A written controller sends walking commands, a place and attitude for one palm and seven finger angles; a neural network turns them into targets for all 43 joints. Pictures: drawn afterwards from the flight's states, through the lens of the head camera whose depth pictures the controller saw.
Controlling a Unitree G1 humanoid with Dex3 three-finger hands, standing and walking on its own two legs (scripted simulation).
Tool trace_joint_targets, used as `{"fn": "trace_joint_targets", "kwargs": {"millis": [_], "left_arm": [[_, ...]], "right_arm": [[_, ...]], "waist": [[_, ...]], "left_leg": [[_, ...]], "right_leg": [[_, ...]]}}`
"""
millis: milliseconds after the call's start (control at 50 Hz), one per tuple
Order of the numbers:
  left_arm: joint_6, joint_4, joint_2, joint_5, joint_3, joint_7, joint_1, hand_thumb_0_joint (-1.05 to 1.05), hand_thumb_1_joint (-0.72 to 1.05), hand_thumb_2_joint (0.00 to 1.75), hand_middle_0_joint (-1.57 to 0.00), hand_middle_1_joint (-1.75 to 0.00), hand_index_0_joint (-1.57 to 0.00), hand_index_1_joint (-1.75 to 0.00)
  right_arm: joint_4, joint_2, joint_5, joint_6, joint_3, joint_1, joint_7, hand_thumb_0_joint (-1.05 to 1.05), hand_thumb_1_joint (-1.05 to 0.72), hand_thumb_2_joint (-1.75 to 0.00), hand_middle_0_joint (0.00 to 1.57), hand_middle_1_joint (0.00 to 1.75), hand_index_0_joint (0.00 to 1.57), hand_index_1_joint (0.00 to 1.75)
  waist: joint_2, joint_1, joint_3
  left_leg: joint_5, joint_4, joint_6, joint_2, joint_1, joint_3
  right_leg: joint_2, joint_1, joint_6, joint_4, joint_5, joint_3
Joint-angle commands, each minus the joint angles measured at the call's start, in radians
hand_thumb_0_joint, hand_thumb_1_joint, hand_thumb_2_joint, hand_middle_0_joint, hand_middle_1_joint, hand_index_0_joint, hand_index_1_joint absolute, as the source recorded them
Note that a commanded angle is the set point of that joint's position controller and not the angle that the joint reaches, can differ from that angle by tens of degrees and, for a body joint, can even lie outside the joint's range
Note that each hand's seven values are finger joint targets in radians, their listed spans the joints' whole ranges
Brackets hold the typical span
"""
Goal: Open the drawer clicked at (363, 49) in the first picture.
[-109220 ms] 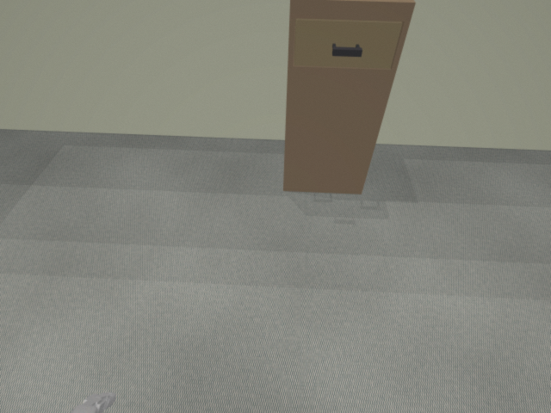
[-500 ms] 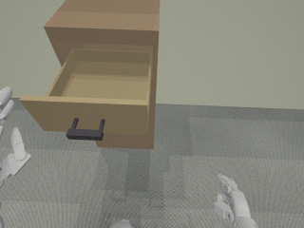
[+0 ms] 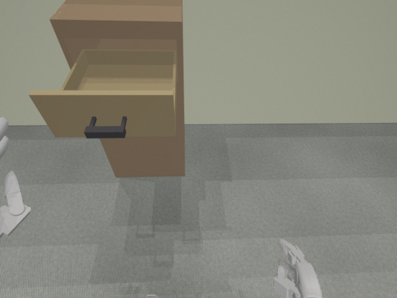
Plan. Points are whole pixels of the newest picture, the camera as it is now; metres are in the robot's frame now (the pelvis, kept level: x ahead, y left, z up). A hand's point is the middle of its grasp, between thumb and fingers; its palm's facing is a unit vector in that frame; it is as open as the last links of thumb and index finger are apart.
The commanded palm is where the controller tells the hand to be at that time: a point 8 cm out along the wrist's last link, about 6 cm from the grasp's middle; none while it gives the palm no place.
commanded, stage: stop stepping back and stand still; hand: left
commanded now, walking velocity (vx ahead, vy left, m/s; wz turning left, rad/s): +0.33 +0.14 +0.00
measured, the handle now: (107, 126) +0.53 +0.28 +0.00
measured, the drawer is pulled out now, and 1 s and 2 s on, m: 0.30 0.30 0.30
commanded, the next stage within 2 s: let the arm hang, fingers relaxed in 0.56 s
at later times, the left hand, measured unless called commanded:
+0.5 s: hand out of the picture +0.12 +0.23 +0.18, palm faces +0.44 -0.77 -0.47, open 7.4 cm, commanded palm +0.06 +0.27 +0.19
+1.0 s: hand out of the picture -0.01 +0.18 -0.16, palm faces +0.11 -0.98 -0.19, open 7.0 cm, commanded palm none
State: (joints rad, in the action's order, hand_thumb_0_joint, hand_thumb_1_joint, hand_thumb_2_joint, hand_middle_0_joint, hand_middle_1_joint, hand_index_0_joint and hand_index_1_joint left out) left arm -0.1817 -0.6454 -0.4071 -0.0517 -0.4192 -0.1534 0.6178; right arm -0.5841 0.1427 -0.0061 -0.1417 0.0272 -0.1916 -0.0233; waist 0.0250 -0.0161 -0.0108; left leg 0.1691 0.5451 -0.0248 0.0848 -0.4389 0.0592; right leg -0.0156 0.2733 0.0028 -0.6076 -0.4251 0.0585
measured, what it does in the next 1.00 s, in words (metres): steps on the spot: left foot, then right foot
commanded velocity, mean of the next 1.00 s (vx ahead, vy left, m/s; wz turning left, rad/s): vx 0.09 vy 0.04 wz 0.00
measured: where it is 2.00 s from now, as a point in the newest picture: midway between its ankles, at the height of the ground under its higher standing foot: outside the picture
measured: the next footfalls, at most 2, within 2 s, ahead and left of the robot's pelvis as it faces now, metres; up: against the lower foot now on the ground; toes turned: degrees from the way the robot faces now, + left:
left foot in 0.32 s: +0.00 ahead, +0.12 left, +0.00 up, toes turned +6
right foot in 0.90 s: +0.03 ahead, -0.10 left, +0.00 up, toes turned +8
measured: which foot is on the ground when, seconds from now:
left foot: down 0.00-0.00, up 0.02-0.30, down 0.32-1.00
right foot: down 0.00-0.66, up 0.68-0.88, down 0.90-1.00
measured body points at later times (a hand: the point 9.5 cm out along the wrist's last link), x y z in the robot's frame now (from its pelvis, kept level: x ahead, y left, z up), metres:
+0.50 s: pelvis -0.05 -0.01 +0.00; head -0.07 -0.02 +0.45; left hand +0.09 +0.27 +0.21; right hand +0.11 -0.25 -0.08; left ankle -0.09 +0.11 -0.73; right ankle -0.02 -0.10 -0.73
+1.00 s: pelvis -0.05 -0.01 +0.00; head -0.02 +0.00 +0.45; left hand -0.02 +0.23 -0.15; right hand +0.03 -0.24 -0.14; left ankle -0.04 +0.11 -0.73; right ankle -0.01 -0.11 -0.73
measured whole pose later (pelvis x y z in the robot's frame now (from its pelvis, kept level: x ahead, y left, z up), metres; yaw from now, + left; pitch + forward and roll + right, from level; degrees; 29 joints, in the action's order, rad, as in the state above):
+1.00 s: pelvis -0.05 -0.01 +0.00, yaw +7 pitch -1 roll +0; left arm 0.05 0.78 -0.18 0.02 -0.01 -0.01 0.32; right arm -0.88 0.21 0.02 0.03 0.00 -0.26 0.01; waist 0.01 -0.02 -0.08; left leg 0.33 0.66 0.01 0.00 -0.32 -0.02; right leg 0.03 0.32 -0.02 -0.64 -0.30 0.00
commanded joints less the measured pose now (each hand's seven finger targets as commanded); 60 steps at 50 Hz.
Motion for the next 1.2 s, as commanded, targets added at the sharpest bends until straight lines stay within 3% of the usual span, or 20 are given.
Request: {"fn": "trace_joint_targets", "kwargs": {"millis": [0,80,240,320,360,420,480,540,620,640,660,700,760,820,840,880,920,960,1040,1180], "left_arm": [[-0.069,-0.232,-0.238,-0.005,-0.15,-0.01,-0.019,0.0,0.9,0.9,-0.2,-0.3,-0.2,-0.3],[-0.07,-0.129,-0.149,-0.009,-0.105,0.004,0.018,0.0,0.9,0.9,-0.2,-0.3,-0.2,-0.3],[-0.085,-0.07,-0.116,0.031,-0.048,-0.024,0.002,0.0,0.9,0.9,-0.2,-0.3,-0.2,-0.3],[-0.102,-0.212,-0.151,0.026,-0.064,-0.025,-0.004,0.0,0.9,0.9,-0.2,-0.3,-0.2,-0.3],[-0.093,-0.223,-0.176,0.027,-0.085,-0.026,0.0,0.0,0.9,0.9,-0.2,-0.3,-0.2,-0.3],[-0.086,-0.129,-0.135,0.03,-0.068,-0.033,-0.033,0.0,0.9,0.9,-0.2,-0.3,-0.2,-0.3],[-0.09,-0.065,-0.139,0.026,-0.072,-0.025,-0.068,0.0,0.9,0.9,-0.2,-0.3,-0.2,-0.3],[-0.09,-0.034,-0.108,0.024,-0.054,-0.012,-0.079,0.0,0.9,0.9,-0.2,-0.3,-0.2,-0.3],[-0.087,-0.11,-0.087,0.02,-0.021,-0.014,-0.053,0.0,0.9,0.9,-0.2,-0.3,-0.2,-0.3],[0.11,0.703,0.094,0.123,0.311,0.119,-0.151,0.0,0.9,0.9,-0.2,-0.3,-0.2,-0.3],[0.182,0.691,0.13,0.1,0.301,0.129,-0.152,0.0,0.9,0.9,-0.2,-0.3,-0.2,-0.3],[0.201,0.695,0.129,0.098,0.316,0.132,-0.2,0.0,0.9,0.9,-0.2,-0.3,-0.2,-0.3],[0.196,0.876,0.114,0.086,0.342,0.136,-0.294,0.0,0.9,0.9,-0.2,-0.3,-0.2,-0.3],[0.196,1.079,0.064,0.077,0.338,0.139,-0.248,0.0,0.9,0.9,-0.2,-0.3,-0.2,-0.3],[0.19,1.149,0.028,0.08,0.335,0.14,-0.217,0.0,0.9,0.9,-0.2,-0.3,-0.2,-0.3],[0.18,1.24,-0.073,0.082,0.339,0.141,-0.241,0.0,0.9,0.9,-0.2,-0.3,-0.2,-0.3],[0.187,1.303,-0.038,0.081,0.357,0.149,-0.336,0.0,0.9,0.9,-0.2,-0.3,-0.2,-0.3],[0.187,1.381,0.005,0.071,0.367,0.141,-0.372,0.0,0.9,0.9,-0.2,-0.3,-0.2,-0.3],[0.188,1.488,0.075,0.062,0.372,0.133,-0.338,0.0,0.9,0.9,-0.2,-0.3,-0.2,-0.3],[0.184,1.636,0.073,0.062,0.382,0.13,-0.318,0.0,0.9,0.9,-0.2,-0.3,-0.2,-0.3]], "right_arm": [[0.156,0.164,-0.009,-0.004,-0.068,0.13,-0.022,0.0,-0.9,-0.9,0.2,0.3,0.2,0.3],[0.124,0.167,-0.008,0.005,-0.078,0.119,-0.041,0.0,-0.9,-0.9,0.2,0.3,0.2,0.3],[0.101,0.185,0.006,-0.041,-0.075,0.042,-0.067,0.0,-0.9,-0.9,0.2,0.3,0.2,0.3],[0.142,0.23,0.003,-0.047,-0.091,0.05,-0.055,0.0,-0.9,-0.9,0.2,0.3,0.2,0.3],[0.118,0.203,0.004,-0.047,-0.072,0.067,-0.054,0.0,-0.9,-0.9,0.2,0.3,0.2,0.3],[0.103,0.211,-0.001,-0.057,-0.07,0.064,-0.055,0.0,-0.9,-0.9,0.2,0.3,0.2,0.3],[0.096,0.196,-0.008,-0.035,-0.089,0.056,-0.041,0.0,-0.9,-0.9,0.2,0.3,0.2,0.3],[0.092,0.181,0.001,-0.016,-0.077,0.061,-0.031,0.0,-0.9,-0.9,0.2,0.3,0.2,0.3],[0.107,0.172,0.007,-0.007,-0.056,0.064,-0.041,0.0,-0.9,-0.9,0.2,0.3,0.2,0.3],[-0.17,0.306,0.028,-0.017,-0.105,-0.032,0.056,0.0,-0.9,-0.9,0.2,0.3,0.2,0.3],[-0.117,0.285,0.021,0.041,-0.107,-0.087,0.043,0.0,-0.9,-0.9,0.2,0.3,0.2,0.3],[-0.076,0.257,0.043,0.055,-0.098,-0.062,0.02,0.0,-0.9,-0.9,0.2,0.3,0.2,0.3],[-0.077,0.253,0.059,0.074,-0.073,-0.018,0.011,0.0,-0.9,-0.9,0.2,0.3,0.2,0.3],[-0.116,0.255,0.038,0.107,-0.062,0.028,0.013,0.0,-0.9,-0.9,0.2,0.3,0.2,0.3],[-0.129,0.222,0.028,0.114,-0.057,0.034,0.013,0.0,-0.9,-0.9,0.2,0.3,0.2,0.3],[-0.14,0.153,0.014,0.134,-0.05,-0.018,0.018,0.0,-0.9,-0.9,0.2,0.3,0.2,0.3],[-0.199,0.144,0.02,0.154,-0.054,-0.045,0.026,0.0,-0.9,-0.9,0.2,0.3,0.2,0.3],[-0.247,0.139,0.019,0.157,-0.054,-0.086,0.017,0.0,-0.9,-0.9,0.2,0.3,0.2,0.3],[-0.324,0.154,0.027,0.137,-0.049,-0.095,0.003,0.0,-0.9,-0.9,0.2,0.3,0.2,0.3],[-0.404,0.166,0.017,0.13,-0.054,-0.12,-0.009,0.0,-0.9,-0.9,0.2,0.3,0.2,0.3]], "waist": [[0.227,0.024,0.064],[0.129,-0.019,0.05],[0.041,-0.008,0.102],[-0.216,0.007,0.134],[-0.276,0.003,0.062],[-0.102,-0.002,-0.049],[0.191,-0.007,0.019],[0.137,-0.009,0.038],[-0.038,-0.019,0.065],[-0.212,-0.077,0.012],[-0.284,-0.063,0.046],[-0.081,-0.059,0.106],[0.042,-0.013,0.098],[-0.092,0.055,0.096],[-0.046,0.068,0.094],[0.037,0.025,0.055],[0.023,-0.007,-0.015],[0.136,-0.022,-0.045],[-0.198,0.005,0.027],[-0.06,0.016,0.031]], "left_leg": [[0.287,0.504,0.013,-0.106,-0.119,-0.057],[0.121,0.586,0.005,-0.053,-0.088,-0.083],[0.21,-0.169,0.083,-0.08,0.182,0.035],[0.037,-0.22,0.163,0.13,0.257,-0.243],[0.241,-0.278,0.156,0.137,0.133,-0.239],[0.289,-0.177,0.119,0.063,-0.043,-0.152],[0.284,0.262,0.052,-0.085,-0.071,-0.027],[0.271,0.282,0.057,-0.033,-0.044,-0.076],[0.09,-0.139,0.059,-0.04,0.244,-0.054],[-0.148,-0.056,0.115,0.081,0.232,-0.284],[-0.314,-0.173,0.194,0.21,0.254,-0.414],[-0.395,-0.131,0.259,0.228,0.199,-0.467],[-0.715,-0.06,0.234,0.177,0.284,-0.307],[-0.438,-0.047,0.142,0.088,0.142,-0.17],[-0.172,0.014,0.088,-0.002,0.07,-0.129],[0.293,0.149,0.021,-0.112,0.043,-0.039],[0.244,0.163,0.035,-0.106,0.18,-0.058],[0.106,0.081,0.045,-0.088,0.219,-0.08],[0.028,-0.167,0.072,0.013,0.219,-0.199],[-0.019,-0.209,0.073,0.016,0.253,-0.172]], "right_leg": [[-0.373,0.064,-0.174,0.49,-0.11,-0.463],[-0.273,0.145,-0.13,0.441,-0.152,-0.273],[-0.209,-0.039,-0.094,0.335,-0.121,-0.21],[-0.021,0.007,0.004,-0.04,0.181,-0.014],[-0.026,0.023,0.0,-0.029,0.042,-0.011],[-0.034,-0.081,-0.023,0.129,0.087,-0.084],[-0.292,-0.08,-0.151,0.398,-0.079,-0.496],[-0.305,-0.072,-0.183,0.353,0.129,-0.375],[-0.138,0.042,-0.072,0.189,0.09,-0.117],[-0.069,0.304,-0.007,-0.148,0.147,-0.02],[-0.005,0.331,0.023,-0.298,-0.119,-0.019],[0.002,0.31,0.026,-0.478,-0.149,-0.115],[0.0,0.265,0.025,-0.368,-0.106,-0.097],[0.009,-0.039,0.013,-0.045,0.113,-0.081],[-0.024,-0.137,-0.003,0.105,0.278,-0.185],[-0.284,-0.062,-0.126,0.302,0.279,-0.49],[-0.196,0.146,-0.146,0.368,-0.105,-0.423],[-0.123,0.132,-0.116,0.346,0.023,-0.319],[-0.027,-0.018,-0.053,0.203,0.18,-0.182],[-0.046,-0.1,-0.049,0.238,0.276,-0.163]]}}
